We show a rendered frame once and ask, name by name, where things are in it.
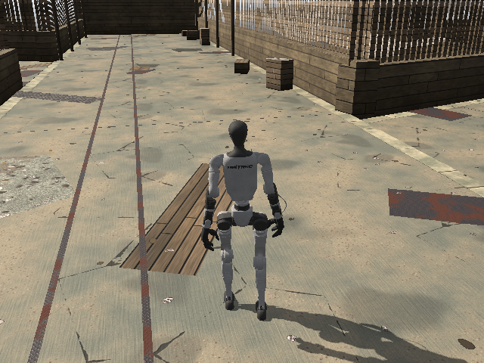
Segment robot right shin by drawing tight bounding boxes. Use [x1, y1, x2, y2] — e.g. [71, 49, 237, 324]
[256, 256, 266, 310]

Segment robot right upper arm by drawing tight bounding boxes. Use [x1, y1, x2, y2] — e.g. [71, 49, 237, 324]
[255, 152, 275, 194]

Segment robot left hand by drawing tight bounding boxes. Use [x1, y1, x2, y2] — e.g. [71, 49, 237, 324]
[201, 227, 219, 251]

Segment robot right forearm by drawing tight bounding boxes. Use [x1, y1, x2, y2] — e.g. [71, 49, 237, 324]
[267, 183, 283, 219]

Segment robot left upper arm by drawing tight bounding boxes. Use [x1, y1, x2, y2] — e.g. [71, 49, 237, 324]
[208, 154, 224, 198]

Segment robot right hand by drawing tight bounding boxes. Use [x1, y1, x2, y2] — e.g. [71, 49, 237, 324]
[267, 217, 284, 237]

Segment humanoid robot torso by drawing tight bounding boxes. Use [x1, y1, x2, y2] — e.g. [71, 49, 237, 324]
[222, 149, 258, 227]

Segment robot left forearm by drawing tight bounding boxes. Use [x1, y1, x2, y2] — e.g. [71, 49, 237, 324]
[202, 187, 216, 228]

